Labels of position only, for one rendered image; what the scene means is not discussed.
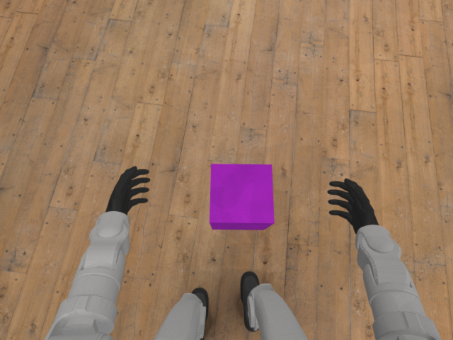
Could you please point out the robot right hand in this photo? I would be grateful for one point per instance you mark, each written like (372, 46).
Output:
(360, 212)

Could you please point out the right robot forearm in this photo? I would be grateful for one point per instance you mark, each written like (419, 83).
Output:
(396, 306)

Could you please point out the right robot shin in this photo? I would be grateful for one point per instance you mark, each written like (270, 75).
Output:
(261, 287)

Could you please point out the robot right thigh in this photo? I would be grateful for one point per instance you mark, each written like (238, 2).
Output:
(268, 312)

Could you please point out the left robot forearm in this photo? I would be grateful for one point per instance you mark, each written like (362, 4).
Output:
(90, 305)

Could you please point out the carton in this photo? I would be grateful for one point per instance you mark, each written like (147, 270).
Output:
(241, 196)

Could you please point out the robot left hand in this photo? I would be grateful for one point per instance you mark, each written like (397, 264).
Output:
(123, 192)

